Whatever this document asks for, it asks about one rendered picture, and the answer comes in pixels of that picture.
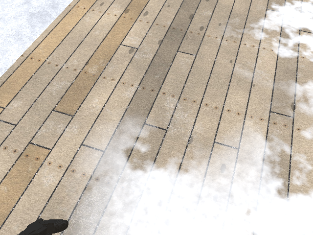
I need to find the robot left hand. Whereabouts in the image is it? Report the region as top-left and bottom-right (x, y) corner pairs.
(17, 218), (68, 235)

